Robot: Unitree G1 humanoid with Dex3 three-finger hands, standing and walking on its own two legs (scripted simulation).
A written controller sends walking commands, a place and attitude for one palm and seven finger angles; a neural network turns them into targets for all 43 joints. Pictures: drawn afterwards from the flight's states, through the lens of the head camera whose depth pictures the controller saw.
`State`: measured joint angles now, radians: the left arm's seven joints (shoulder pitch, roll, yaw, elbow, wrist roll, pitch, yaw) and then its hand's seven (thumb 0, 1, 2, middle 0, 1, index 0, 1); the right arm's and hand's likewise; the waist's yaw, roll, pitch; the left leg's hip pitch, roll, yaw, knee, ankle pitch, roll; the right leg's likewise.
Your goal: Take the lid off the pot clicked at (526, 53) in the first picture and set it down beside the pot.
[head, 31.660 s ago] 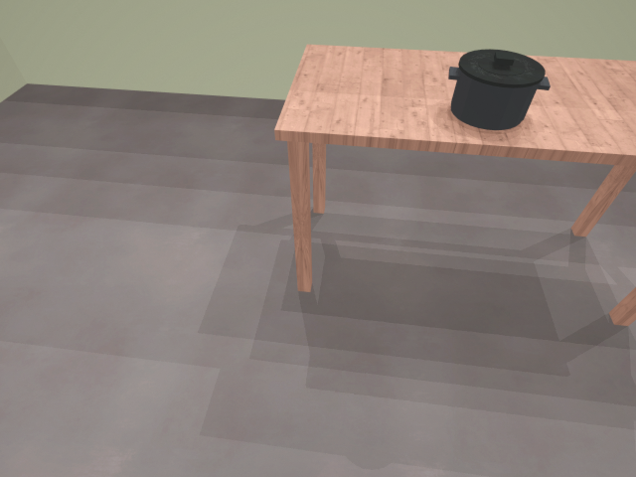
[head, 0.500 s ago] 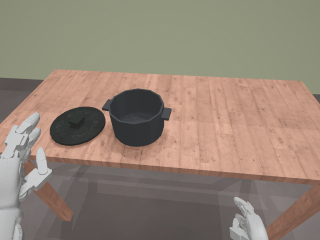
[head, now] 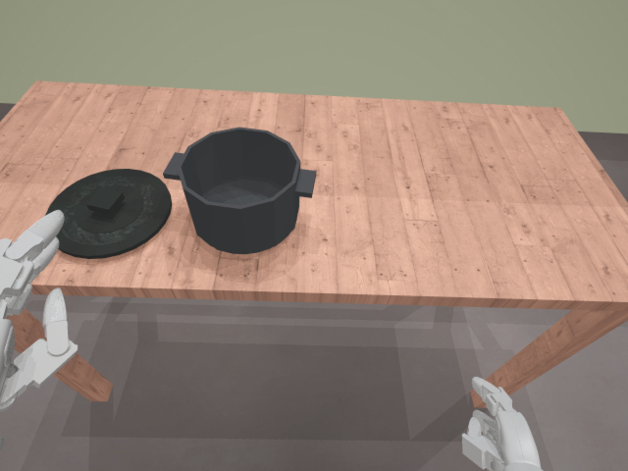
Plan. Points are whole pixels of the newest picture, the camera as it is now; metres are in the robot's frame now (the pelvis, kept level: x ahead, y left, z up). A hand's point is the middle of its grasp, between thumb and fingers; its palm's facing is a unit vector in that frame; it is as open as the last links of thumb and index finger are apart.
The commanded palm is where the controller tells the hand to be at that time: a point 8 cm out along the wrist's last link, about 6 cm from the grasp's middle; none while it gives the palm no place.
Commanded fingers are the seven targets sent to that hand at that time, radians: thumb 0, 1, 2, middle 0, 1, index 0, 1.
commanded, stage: step back with the hand held close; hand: left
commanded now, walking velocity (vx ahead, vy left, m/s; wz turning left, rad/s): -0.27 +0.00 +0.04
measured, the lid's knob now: (106, 201) +0.50 +0.37 -0.01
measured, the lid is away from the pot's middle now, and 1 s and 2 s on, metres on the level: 0.23 0.23 0.23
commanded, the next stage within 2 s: stop stepping back and stand still in 1.14 s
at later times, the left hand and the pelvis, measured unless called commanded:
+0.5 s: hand out of the picture +0.13 +0.25 +0.16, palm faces +0.38 -0.80 -0.46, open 7.4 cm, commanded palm +0.07 +0.29 +0.18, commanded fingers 0.00 0.90 0.90 -0.20 -0.30 -0.20 -0.30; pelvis -0.06 +0.01 -0.02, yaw +1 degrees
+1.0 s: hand out of the picture +0.07 +0.25 +0.17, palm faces +0.36 -0.84 -0.40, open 7.4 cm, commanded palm -0.01 +0.29 +0.18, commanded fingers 0.00 0.90 0.90 -0.20 -0.30 -0.20 -0.30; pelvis -0.13 +0.01 -0.02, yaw +1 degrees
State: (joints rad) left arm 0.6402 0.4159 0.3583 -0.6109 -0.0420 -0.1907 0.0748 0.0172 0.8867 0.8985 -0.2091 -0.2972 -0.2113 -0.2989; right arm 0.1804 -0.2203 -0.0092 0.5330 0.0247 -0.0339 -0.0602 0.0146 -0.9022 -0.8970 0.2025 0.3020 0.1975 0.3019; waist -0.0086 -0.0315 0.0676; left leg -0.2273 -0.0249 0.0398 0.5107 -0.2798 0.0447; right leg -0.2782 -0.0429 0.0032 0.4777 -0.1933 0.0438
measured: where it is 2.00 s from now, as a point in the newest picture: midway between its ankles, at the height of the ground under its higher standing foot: outside the picture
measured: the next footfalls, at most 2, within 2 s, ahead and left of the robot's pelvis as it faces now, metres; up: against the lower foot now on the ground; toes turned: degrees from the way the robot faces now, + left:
right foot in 0.50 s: +0.00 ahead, -0.14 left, +0.00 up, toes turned -1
right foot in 1.18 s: -0.16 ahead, -0.14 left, +0.00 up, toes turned -3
